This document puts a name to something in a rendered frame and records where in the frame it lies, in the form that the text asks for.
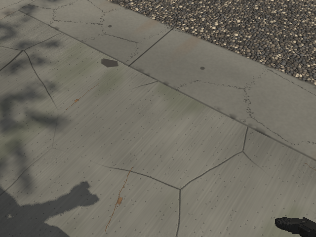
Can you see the right robot hand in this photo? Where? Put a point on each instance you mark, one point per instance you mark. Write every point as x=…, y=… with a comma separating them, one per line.
x=302, y=226

